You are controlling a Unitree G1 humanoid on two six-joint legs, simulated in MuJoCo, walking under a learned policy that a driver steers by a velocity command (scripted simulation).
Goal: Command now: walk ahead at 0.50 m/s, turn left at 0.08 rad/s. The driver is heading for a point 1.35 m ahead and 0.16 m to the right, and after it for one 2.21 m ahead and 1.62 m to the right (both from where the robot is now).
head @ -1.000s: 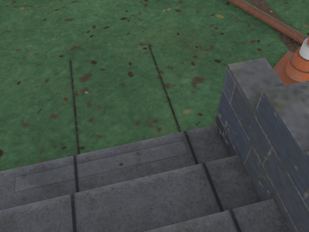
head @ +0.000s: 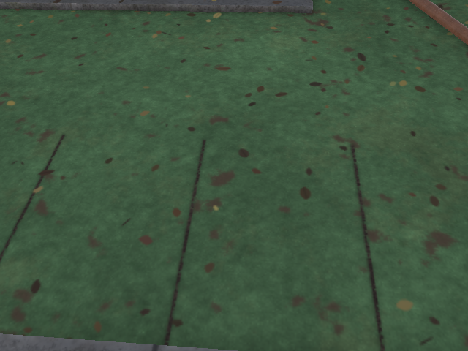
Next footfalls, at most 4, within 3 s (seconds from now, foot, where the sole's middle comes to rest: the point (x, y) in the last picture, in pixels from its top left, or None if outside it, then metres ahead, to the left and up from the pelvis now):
0.60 left None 0.49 0.11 -0.94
1.20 right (260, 298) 0.85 -0.13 -1.08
1.64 left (204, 248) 1.11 0.07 -1.08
2.16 right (246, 198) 1.36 -0.14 -1.08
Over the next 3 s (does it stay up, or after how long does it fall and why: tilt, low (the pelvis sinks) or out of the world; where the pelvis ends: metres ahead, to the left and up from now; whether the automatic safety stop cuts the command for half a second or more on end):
stays up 1.36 -0.03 -0.30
